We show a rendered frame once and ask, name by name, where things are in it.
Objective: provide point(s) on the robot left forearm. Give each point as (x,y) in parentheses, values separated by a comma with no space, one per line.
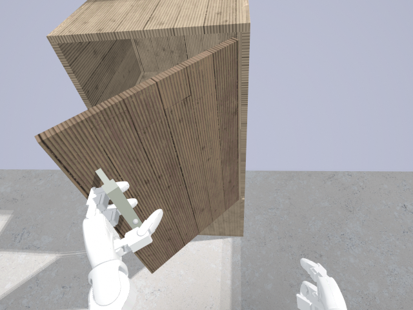
(111,287)

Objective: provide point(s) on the handle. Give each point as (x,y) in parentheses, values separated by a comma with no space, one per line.
(119,200)

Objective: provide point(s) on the cupboard door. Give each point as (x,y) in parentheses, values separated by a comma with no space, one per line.
(174,138)

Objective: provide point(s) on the robot left hand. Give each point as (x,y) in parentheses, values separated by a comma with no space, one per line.
(99,232)

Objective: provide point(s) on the robot right hand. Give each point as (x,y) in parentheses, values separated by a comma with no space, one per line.
(325,296)

